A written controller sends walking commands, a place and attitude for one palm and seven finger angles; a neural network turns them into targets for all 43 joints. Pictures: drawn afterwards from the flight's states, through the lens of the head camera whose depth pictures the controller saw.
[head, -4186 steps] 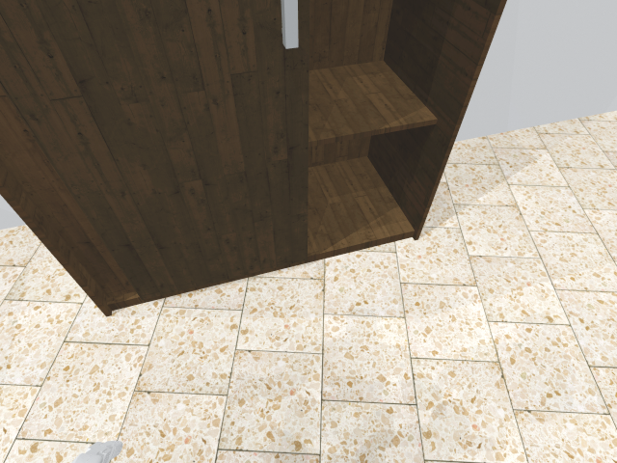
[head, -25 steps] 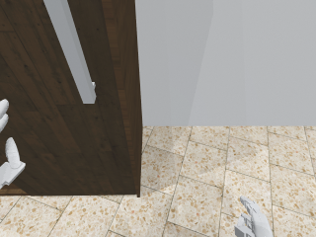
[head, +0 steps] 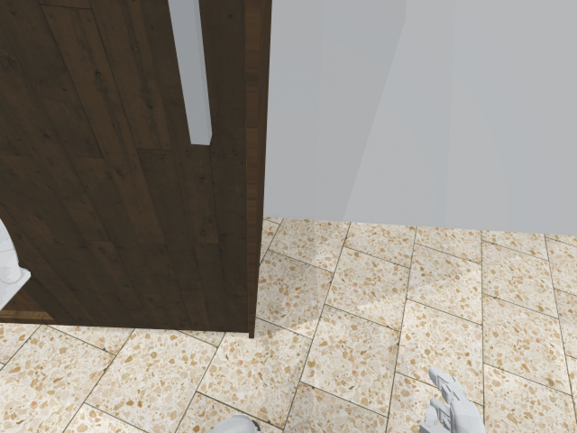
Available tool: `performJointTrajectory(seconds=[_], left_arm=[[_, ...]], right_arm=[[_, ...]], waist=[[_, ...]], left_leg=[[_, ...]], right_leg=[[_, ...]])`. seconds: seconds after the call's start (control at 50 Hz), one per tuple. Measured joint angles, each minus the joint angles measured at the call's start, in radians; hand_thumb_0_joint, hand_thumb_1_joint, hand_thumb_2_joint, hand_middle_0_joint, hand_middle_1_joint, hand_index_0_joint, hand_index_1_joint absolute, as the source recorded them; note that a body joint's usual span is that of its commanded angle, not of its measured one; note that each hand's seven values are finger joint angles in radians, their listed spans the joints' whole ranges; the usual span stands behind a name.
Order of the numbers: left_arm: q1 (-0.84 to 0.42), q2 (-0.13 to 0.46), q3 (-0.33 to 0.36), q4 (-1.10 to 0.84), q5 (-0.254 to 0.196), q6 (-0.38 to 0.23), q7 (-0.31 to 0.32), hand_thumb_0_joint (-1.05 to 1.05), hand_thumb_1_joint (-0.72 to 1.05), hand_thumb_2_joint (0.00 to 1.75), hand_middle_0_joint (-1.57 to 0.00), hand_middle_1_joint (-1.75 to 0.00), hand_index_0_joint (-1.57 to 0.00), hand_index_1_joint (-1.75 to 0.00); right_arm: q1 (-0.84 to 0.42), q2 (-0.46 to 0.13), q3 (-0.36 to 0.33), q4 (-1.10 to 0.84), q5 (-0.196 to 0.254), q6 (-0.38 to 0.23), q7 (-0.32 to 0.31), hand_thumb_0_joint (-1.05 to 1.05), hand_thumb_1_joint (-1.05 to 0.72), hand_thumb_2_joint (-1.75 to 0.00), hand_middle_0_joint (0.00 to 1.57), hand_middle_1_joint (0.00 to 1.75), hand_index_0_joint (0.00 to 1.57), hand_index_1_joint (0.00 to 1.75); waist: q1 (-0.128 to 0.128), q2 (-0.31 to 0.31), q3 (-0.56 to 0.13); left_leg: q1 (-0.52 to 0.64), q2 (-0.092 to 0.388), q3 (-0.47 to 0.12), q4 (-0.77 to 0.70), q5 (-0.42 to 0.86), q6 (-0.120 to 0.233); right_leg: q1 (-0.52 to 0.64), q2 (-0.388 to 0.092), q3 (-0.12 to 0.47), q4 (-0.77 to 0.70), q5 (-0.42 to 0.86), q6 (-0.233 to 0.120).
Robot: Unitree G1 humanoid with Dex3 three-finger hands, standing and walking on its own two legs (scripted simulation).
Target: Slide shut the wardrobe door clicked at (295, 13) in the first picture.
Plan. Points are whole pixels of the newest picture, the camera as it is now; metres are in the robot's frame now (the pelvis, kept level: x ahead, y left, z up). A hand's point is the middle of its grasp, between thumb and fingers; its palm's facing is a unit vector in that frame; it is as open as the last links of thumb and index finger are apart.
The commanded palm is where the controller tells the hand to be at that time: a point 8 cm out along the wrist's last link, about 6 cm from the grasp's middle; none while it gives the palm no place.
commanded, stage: step back with the hand held close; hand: left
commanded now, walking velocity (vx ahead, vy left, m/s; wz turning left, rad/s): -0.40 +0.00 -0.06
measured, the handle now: (192, 33) +0.50 +0.17 +0.29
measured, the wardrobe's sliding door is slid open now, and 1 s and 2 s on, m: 0.00 0.00 0.00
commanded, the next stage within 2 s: stop stepping back and stand still in 0.22 s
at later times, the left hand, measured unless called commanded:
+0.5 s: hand out of the picture +0.11 +0.26 +0.19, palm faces +0.27 -0.84 -0.46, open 7.4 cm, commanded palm +0.06 +0.31 +0.19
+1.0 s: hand out of the picture +0.02 +0.31 +0.19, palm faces +0.41 -0.80 -0.44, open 7.4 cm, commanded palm -0.02 +0.34 +0.19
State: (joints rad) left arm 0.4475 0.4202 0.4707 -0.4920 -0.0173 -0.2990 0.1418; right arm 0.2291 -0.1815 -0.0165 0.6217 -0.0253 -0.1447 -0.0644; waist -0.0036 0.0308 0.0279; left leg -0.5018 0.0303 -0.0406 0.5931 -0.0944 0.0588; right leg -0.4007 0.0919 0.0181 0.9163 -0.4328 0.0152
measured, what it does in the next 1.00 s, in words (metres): walks backwards: right foot, then left foot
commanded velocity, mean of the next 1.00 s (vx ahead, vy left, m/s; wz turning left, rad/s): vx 0.02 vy -0.04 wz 0.01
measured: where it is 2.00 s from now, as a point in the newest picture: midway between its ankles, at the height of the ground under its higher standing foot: outside the picture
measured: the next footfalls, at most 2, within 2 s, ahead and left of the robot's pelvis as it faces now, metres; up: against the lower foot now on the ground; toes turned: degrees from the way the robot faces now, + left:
right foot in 0.10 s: -0.06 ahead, -0.14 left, +0.00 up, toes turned -3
left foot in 0.26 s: +0.07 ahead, +0.08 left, +0.00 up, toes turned -4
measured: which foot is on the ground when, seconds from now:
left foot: down 0.00-0.10, up 0.12-0.24, down 0.26-0.54, up 0.56-0.72, down 0.74-1.00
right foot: up 0.00-0.08, down 0.10-0.28, up 0.30-0.52, down 0.54-1.00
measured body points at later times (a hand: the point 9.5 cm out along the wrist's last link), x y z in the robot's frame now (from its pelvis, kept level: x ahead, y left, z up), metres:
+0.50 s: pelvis -0.11 +0.02 +0.02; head -0.10 +0.06 +0.47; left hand +0.09 +0.31 +0.21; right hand +0.04 -0.22 -0.04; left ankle +0.03 +0.08 -0.72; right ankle -0.16 -0.09 -0.70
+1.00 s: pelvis -0.18 +0.05 +0.00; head -0.21 +0.07 +0.45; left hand +0.00 +0.35 +0.22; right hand -0.07 -0.18 -0.08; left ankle -0.13 +0.16 -0.70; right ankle -0.16 -0.05 -0.73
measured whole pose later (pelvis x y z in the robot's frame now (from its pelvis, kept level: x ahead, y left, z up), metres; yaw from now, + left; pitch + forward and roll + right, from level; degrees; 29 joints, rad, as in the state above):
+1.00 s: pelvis -0.18 +0.05 +0.00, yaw -4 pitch -2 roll -2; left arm 0.53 0.44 0.43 -0.51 -0.02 -0.21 0.14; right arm 0.31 -0.16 0.03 0.64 -0.02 -0.09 -0.05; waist 0.00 -0.02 -0.05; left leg -0.44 0.03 0.01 0.87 -0.40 0.01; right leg -0.27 0.02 -0.09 0.56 -0.25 -0.06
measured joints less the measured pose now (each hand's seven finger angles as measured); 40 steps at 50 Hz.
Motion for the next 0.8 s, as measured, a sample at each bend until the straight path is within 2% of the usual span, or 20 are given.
performJointTrajectory(seconds=[0.06, 0.1, 0.12, 0.16, 0.2, 0.24, 0.26, 0.3, 0.32, 0.4, 0.44, 0.5, 0.54, 0.56, 0.58, 0.62, 0.64, 0.68, 0.74, 0.8], left_arm=[[0.049, -0.006, 0.002, -0.023, -0.023, -0.001, 0.004, 0.01, 0.89, 0.9, -0.21, -0.3, -0.21, -0.3], [0.079, 0.0, 0.002, -0.042, -0.033, 0.0, 0.003, 0.01, 0.89, 0.9, -0.2, -0.3, -0.21, -0.3], [0.078, -0.01, -0.007, -0.041, -0.032, -0.005, 0.001, 0.01, 0.89, 0.9, -0.2, -0.3, -0.21, -0.3], [0.056, -0.029, -0.05, -0.018, -0.025, -0.003, -0.004, 0.01, 0.89, 0.9, -0.2, -0.3, -0.21, -0.3], [0.036, -0.026, -0.076, 0.003, -0.017, 0.012, -0.013, 0.01, 0.89, 0.9, -0.21, -0.3, -0.21, -0.3], [0.024, -0.015, -0.076, 0.012, -0.013, 0.029, -0.016, 0.01, 0.89, 0.9, -0.21, -0.3, -0.21, -0.3], [0.017, -0.011, -0.073, 0.01, -0.014, 0.036, -0.017, 0.01, 0.89, 0.9, -0.21, -0.3, -0.21, -0.3], [-0.008, 0.013, -0.057, 0.01, -0.022, 0.045, -0.019, 0.01, 0.89, 0.9, -0.21, -0.3, -0.21, -0.3], [-0.009, 0.024, -0.048, 0.008, -0.028, 0.048, -0.021, 0.01, 0.89, 0.9, -0.21, -0.3, -0.21, -0.3], [0.06, 0.046, -0.036, -0.061, -0.04, 0.067, -0.02, 0.01, 0.89, 0.9, -0.21, -0.3, -0.21, -0.3], [0.123, 0.054, -0.031, -0.102, -0.043, 0.073, -0.015, 0.01, 0.89, 0.9, -0.21, -0.3, -0.21, -0.3], [0.178, 0.064, -0.026, -0.108, -0.042, 0.093, -0.006, 0.01, 0.89, 0.9, -0.21, -0.3, -0.21, -0.3], [0.189, 0.08, -0.01, -0.096, -0.041, 0.112, -0.001, 0.01, 0.89, 0.9, -0.21, -0.3, -0.22, -0.3], [0.179, 0.07, -0.01, -0.084, -0.041, 0.117, -0.002, 0.01, 0.89, 0.9, -0.21, -0.3, -0.22, -0.3], [0.165, 0.055, -0.015, -0.075, -0.042, 0.127, -0.002, 0.01, 0.89, 0.9, -0.21, -0.3, -0.22, -0.3], [0.127, 0.015, -0.034, -0.049, -0.038, 0.138, 0.001, 0.01, 0.89, 0.9, -0.21, -0.3, -0.22, -0.3], [0.103, -0.008, -0.045, -0.025, -0.033, 0.136, 0.006, 0.01, 0.89, 0.9, -0.21, -0.3, -0.22, -0.3], [0.046, -0.053, -0.069, 0.032, -0.021, 0.138, 0.019, 0.01, 0.89, 0.9, -0.21, -0.3, -0.21, -0.3], [-0.04, -0.098, -0.104, 0.085, -0.009, 0.151, 0.033, 0.01, 0.89, 0.9, -0.2, -0.3, -0.21, -0.3], [-0.059, -0.079, -0.086, 0.093, -0.01, 0.152, 0.031, 0.01, 0.89, 0.9, -0.2, -0.3, -0.21, -0.3]], right_arm=[[0.007, 0.013, 0.012, 0.005, -0.003, -0.009, 0.016, 0.01, -0.91, -0.9, 0.2, 0.3, 0.2, 0.3], [-0.001, 0.019, 0.022, 0.0, -0.009, -0.006, 0.022, 0.01, -0.9, -0.9, 0.2, 0.3, 0.2, 0.3], [-0.018, 0.013, 0.024, 0.006, -0.011, 0.0, 0.022, 0.01, -0.9, -0.9, 0.21, 0.3, 0.2, 0.3], [-0.042, 0.001, 0.024, 0.04, -0.011, 0.015, 0.014, 0.01, -0.9, -0.9, 0.21, 0.3, 0.2, 0.3], [-0.039, 0.003, 0.026, 0.057, -0.002, 0.03, 0.007, 0.01, -0.9, -0.9, 0.21, 0.3, 0.2, 0.3], [-0.035, 0.0, 0.038, 0.047, 0.004, 0.04, -0.004, 0.01, -0.91, -0.9, 0.21, 0.3, 0.2, 0.3], [-0.036, -0.008, 0.041, 0.032, 0.007, 0.041, -0.009, 0.01, -0.9, -0.9, 0.21, 0.3, 0.2, 0.3], [-0.064, -0.002, 0.033, 0.017, 0.013, 0.04, -0.008, 0.01, -0.91, -0.9, 0.21, 0.3, 0.2, 0.3], [-0.077, 0.003, 0.03, 0.008, 0.009, 0.037, -0.002, 0.01, -0.91, -0.9, 0.21, 0.3, 0.2, 0.3], [-0.078, 0.011, 0.022, -0.035, 0.002, 0.009, 0.022, 0.01, -0.91, -0.9, 0.2, 0.3, 0.2, 0.3], [-0.053, 0.011, 0.022, -0.049, 0.004, 0.009, 0.023, 0.01, -0.91, -0.9, 0.2, 0.3, 0.2, 0.3], [-0.004, 0.008, 0.022, -0.051, 0.003, 0.027, 0.008, 0.01, -0.91, -0.9, 0.2, 0.3, 0.2, 0.3], [0.021, 0.006, 0.024, -0.049, 0.002, 0.041, -0.001, 0.01, -0.9, -0.9, 0.2, 0.3, 0.2, 0.3], [0.02, -0.005, 0.023, -0.036, 0.002, 0.048, -0.004, 0.01, -0.9, -0.9, 0.2, 0.3, 0.2, 0.3], [0.019, -0.017, 0.021, -0.016, 0.001, 0.057, -0.006, 0.01, -0.9, -0.9, 0.2, 0.3, 0.2, 0.3], [0.031, -0.032, 0.018, 0.032, 0.006, 0.07, -0.009, 0.01, -0.9, -0.9, 0.2, 0.3, 0.2, 0.3], [0.043, -0.037, 0.018, 0.05, 0.008, 0.073, -0.012, 0.01, -0.9, -0.9, 0.21, 0.3, 0.2, 0.3], [0.067, -0.044, 0.017, 0.072, 0.01, 0.071, -0.021, 0.01, -0.9, -0.9, 0.21, 0.3, 0.2, 0.3], [0.087, -0.065, 0.01, 0.068, 0.013, 0.051, -0.039, 0.01, -0.9, -0.9, 0.21, 0.3, 0.2, 0.3], [0.049, -0.029, 0.011, 0.065, 0.012, 0.037, -0.037, 0.02, -0.91, -0.9, 0.2, 0.3, 0.2, 0.3]], waist=[[0.017, -0.006, -0.044], [0.039, -0.036, -0.066], [0.055, -0.033, -0.061], [0.067, -0.014, -0.047], [0.067, -0.039, -0.055], [0.053, -0.062, -0.058], [0.041, -0.058, -0.054], [0.025, -0.083, -0.016], [0.018, -0.09, 0.001], [-0.011, -0.07, 0.022], [-0.018, -0.06, 0.004], [-0.027, -0.05, -0.04], [-0.019, -0.076, -0.067], [-0.003, -0.071, -0.068], [0.017, -0.067, -0.067], [0.05, -0.072, -0.084], [0.057, -0.076, -0.099], [0.059, -0.084, -0.127], [0.027, -0.062, -0.142], [-0.016, -0.091, -0.095]], left_leg=[[-0.009, 0.01, 0.015, -0.079, 0.057, -0.015], [-0.035, 0.002, 0.054, -0.096, 0.072, -0.029], [-0.057, 0.007, 0.063, -0.065, 0.037, -0.045], [-0.068, -0.003, 0.047, 0.059, -0.102, -0.076], [-0.05, -0.032, 0.052, 0.159, -0.168, -0.084], [0.027, -0.04, 0.068, 0.086, -0.093, -0.083], [0.069, -0.037, 0.068, 0.01, -0.029, -0.056], [0.09, -0.051, 0.083, -0.048, -0.054, -0.001], [0.094, -0.051, 0.088, -0.067, -0.049, 0.011], [0.109, -0.018, 0.077, -0.152, 0.028, 0.016], [0.116, -0.007, 0.07, -0.188, 0.06, 0.012], [0.112, -0.015, 0.05, -0.224, 0.044, -0.011], [0.075, -0.046, 0.065, -0.187, -0.045, -0.043], [0.034, -0.049, 0.065, -0.1, -0.113, -0.059], [-0.002, -0.053, 0.056, 0.025, -0.157, -0.07], [-0.031, -0.058, 0.043, 0.241, -0.202, -0.078], [-0.019, -0.051, 0.047, 0.286, -0.213, -0.075], [0.049, -0.024, 0.064, 0.255, -0.242, -0.061], [0.183, 0.015, 0.055, 0.042, -0.281, -0.04], [0.175, -0.011, 0.068, 0.052, -0.18, -0.031]], right_leg=[[0.134, -0.006, -0.039, -0.195, -0.044, -0.027], [0.229, -0.038, -0.023, -0.406, 0.001, -0.061], [0.226, -0.043, -0.008, -0.444, 0.075, -0.06], [0.219, -0.039, 0.007, -0.431, 0.102, -0.023], [0.211, -0.061, 0.023, -0.425, 0.097, 0.003], [0.196, -0.077, 0.031, -0.41, 0.094, 0.016], [0.179, -0.074, 0.024, -0.388, 0.094, 0.021], [0.121, -0.082, 0.037, -0.294, 0.073, 0.011], [0.089, -0.072, 0.047, -0.229, 0.016, 0.004], [0.029, -0.026, 0.012, -0.086, -0.051, -0.006], [0.054, -0.024, -0.023, -0.122, -0.054, -0.012], [0.163, -0.028, -0.074, -0.304, -0.058, -0.035], [0.249, -0.05, -0.075, -0.478, -0.037, -0.063], [0.242, -0.055, -0.073, -0.504, 0.051, -0.069], [0.229, -0.062, -0.071, -0.494, 0.13, -0.07], [0.212, -0.077, -0.061, -0.459, 0.169, -0.062], [0.209, -0.088, -0.062, -0.45, 0.161, -0.049], [0.2, -0.116, -0.083, -0.429, 0.152, -0.031], [0.153, -0.129, -0.119, -0.33, 0.099, -0.015], [0.073, -0.109, -0.054, -0.126, -0.028, -0.022]])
